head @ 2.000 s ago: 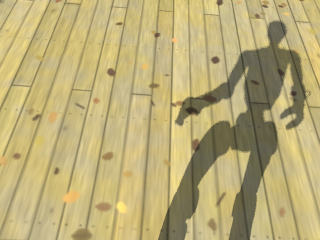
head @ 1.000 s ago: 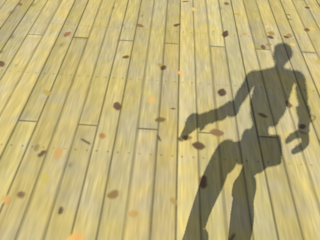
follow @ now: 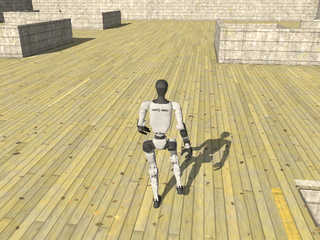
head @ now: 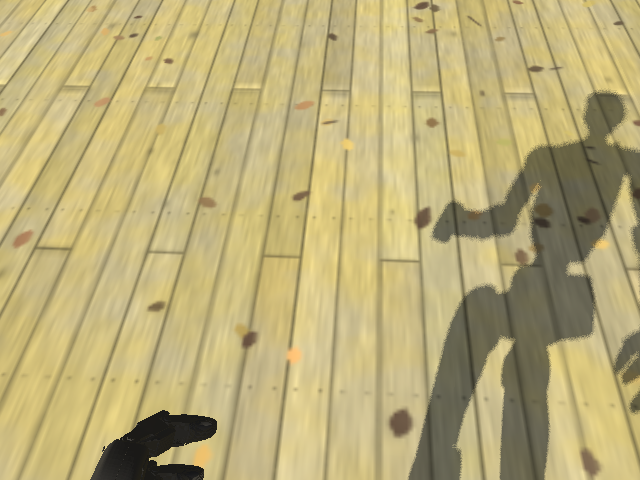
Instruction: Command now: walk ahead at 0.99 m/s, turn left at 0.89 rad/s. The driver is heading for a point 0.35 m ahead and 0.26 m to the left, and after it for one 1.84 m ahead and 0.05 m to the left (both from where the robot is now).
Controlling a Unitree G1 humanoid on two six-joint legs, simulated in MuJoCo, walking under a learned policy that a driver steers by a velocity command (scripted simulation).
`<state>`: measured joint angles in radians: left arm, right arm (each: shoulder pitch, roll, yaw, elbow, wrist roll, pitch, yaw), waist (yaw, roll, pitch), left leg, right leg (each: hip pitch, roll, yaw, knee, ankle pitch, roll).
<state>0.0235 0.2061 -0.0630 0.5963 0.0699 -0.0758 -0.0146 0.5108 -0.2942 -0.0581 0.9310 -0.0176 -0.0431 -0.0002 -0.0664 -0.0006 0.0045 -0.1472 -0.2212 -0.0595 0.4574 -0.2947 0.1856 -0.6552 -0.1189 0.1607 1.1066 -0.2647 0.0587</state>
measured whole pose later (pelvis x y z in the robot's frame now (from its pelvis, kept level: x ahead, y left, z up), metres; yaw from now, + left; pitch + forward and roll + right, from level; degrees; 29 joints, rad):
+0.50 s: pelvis +0.43 -0.05 -0.01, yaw +27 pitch +2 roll -2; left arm 0.55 0.31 0.04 0.91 0.03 -0.10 0.00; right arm -0.05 -0.33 -0.03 0.57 -0.04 0.00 0.10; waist 0.09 0.05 0.01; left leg -0.82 0.05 0.09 0.97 -0.06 0.13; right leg 0.15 -0.01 -0.25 0.22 -0.39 0.05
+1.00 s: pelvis +0.86 +0.14 -0.02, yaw +17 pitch +0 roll +1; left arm 0.08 0.29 0.03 0.75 0.01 -0.02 -0.08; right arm 0.45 -0.27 -0.03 0.93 -0.01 -0.12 -0.02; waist -0.03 -0.02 0.06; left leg 0.29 -0.07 0.28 0.18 -0.43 0.01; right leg -0.73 -0.03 -0.15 0.73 0.08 -0.14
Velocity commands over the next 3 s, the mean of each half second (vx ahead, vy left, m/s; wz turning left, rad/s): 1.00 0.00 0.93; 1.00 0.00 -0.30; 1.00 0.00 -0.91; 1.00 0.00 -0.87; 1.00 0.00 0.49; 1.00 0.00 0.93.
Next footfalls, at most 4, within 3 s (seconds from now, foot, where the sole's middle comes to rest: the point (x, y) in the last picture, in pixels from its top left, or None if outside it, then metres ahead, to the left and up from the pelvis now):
0.18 right None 0.36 -0.22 -0.77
0.60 left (264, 422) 0.66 0.13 -0.77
1.06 right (248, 263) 1.12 0.17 -0.77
1.48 left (192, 165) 1.54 0.36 -0.77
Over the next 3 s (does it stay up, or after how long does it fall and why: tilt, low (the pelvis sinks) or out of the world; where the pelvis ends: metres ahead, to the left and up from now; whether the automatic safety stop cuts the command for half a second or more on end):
stays up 2.58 -0.26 0.01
